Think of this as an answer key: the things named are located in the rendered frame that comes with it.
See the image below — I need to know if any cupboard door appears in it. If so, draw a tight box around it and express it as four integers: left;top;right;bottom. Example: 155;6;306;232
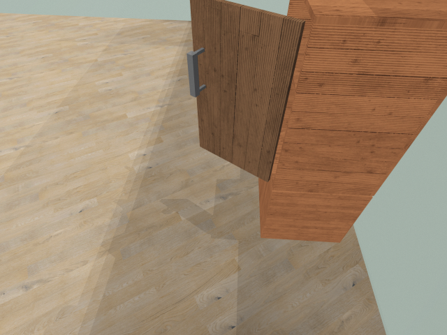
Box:
190;0;306;182

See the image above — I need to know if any handle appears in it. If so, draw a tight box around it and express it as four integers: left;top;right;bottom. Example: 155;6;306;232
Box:
186;47;206;97

